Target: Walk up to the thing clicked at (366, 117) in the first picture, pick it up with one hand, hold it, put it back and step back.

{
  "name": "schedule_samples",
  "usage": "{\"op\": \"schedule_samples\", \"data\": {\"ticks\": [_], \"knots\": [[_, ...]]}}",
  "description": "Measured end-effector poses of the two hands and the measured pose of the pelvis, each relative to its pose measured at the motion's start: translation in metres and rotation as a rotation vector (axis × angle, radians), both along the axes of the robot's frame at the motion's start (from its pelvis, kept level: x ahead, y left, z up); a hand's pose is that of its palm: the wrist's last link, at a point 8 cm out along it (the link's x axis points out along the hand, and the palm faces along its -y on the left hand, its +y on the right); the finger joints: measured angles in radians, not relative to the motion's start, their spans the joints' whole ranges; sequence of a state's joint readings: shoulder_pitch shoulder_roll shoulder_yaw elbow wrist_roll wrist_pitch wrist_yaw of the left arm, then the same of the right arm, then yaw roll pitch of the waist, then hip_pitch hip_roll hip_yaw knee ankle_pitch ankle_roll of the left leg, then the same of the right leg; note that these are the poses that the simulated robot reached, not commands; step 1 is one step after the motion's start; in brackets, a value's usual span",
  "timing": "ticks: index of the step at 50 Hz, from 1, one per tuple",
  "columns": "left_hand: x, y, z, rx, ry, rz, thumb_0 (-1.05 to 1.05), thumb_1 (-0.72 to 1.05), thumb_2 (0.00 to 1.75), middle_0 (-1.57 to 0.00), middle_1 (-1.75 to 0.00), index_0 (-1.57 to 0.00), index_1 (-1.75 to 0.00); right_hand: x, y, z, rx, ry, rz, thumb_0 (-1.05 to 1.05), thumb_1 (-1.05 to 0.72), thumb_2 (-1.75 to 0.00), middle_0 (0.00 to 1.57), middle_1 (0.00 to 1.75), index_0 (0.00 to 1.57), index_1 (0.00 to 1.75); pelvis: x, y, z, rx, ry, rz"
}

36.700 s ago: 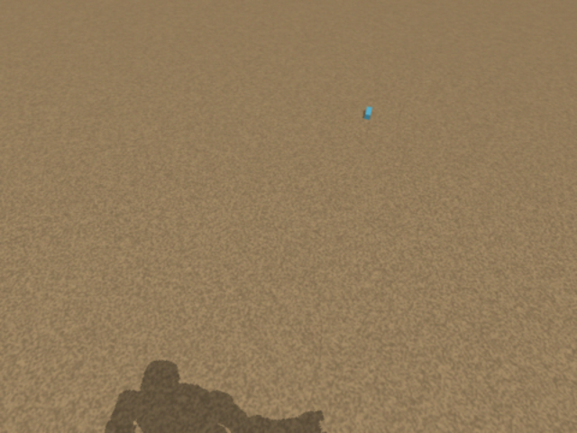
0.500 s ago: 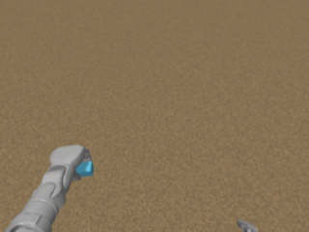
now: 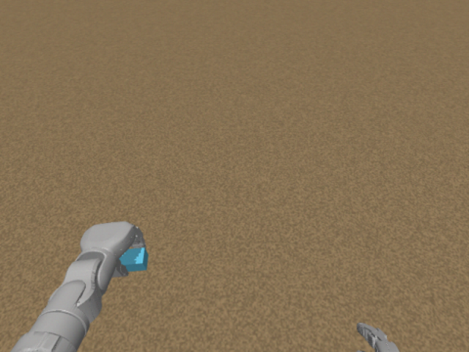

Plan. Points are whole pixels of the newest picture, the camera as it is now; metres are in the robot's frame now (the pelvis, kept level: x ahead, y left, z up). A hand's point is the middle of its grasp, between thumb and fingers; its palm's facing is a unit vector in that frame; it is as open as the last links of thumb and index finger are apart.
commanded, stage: hold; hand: left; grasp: from above
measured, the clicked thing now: (122, 260) +0.32 +0.23 -0.08
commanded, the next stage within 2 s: crouch in 1.04 s
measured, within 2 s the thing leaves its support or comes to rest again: neither
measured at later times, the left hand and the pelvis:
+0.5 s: hand (115, 261) +0.29 +0.22 -0.03, palm faces -0.43 -0.06 -0.90, open 6.6 cm; pelvis +0.00 +0.00 +0.01, yaw +0 degrees
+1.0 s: hand (114, 259) +0.30 +0.22 -0.03, palm faces -0.42 -0.06 -0.90, open 6.6 cm; pelvis +0.00 +0.00 +0.01, yaw +0 degrees
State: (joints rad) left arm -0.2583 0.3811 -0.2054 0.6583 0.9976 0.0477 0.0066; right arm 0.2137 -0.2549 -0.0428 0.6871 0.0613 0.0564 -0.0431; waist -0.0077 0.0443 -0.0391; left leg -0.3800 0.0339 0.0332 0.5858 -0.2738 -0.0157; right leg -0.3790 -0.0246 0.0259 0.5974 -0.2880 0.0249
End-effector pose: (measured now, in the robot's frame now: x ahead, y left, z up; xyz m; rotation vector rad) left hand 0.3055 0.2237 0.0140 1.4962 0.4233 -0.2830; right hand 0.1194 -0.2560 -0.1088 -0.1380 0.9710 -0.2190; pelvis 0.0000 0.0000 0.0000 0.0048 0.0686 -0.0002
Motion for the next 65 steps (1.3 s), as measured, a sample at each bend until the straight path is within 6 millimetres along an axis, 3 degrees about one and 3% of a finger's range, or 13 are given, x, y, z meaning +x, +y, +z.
{"op": "schedule_samples", "data": {"ticks": [30, 54, 65], "knots": [[-0.006, -0.004, 0.017, -0.007, -0.001, -0.004, 0.00, 0.48, 0.17, -0.99, -0.18, -1.01, -0.18, 0.016, 0.005, 0.010, 0.013, -0.052, 0.015, 0.01, -0.91, -0.90, 0.20, 0.30, 0.20, 0.30, -0.002, -0.002, 0.007, 0.003, -0.036, -0.003], [-0.001, -0.001, 0.019, 0.001, -0.010, 0.004, 0.00, 0.46, 0.20, -0.99, -0.20, -1.01, -0.20, 0.012, 0.003, 0.008, 0.014, -0.019, 0.000, 0.01, -0.91, -0.90, 0.20, 0.30, 0.20, 0.30, 0.003, -0.001, 0.009, 0.002, -0.037, -0.004], [-0.007, -0.004, 0.004, -0.006, 0.013, -0.015, 0.00, 0.49, 0.16, -1.00, -0.16, -1.02, -0.16, 0.015, 0.002, 0.011, 0.007, -0.023, 0.004, 0.01, -0.90, -0.90, 0.20, 0.30, 0.20, 0.30, 0.003, -0.002, 0.008, 0.004, -0.031, 0.001]]}}
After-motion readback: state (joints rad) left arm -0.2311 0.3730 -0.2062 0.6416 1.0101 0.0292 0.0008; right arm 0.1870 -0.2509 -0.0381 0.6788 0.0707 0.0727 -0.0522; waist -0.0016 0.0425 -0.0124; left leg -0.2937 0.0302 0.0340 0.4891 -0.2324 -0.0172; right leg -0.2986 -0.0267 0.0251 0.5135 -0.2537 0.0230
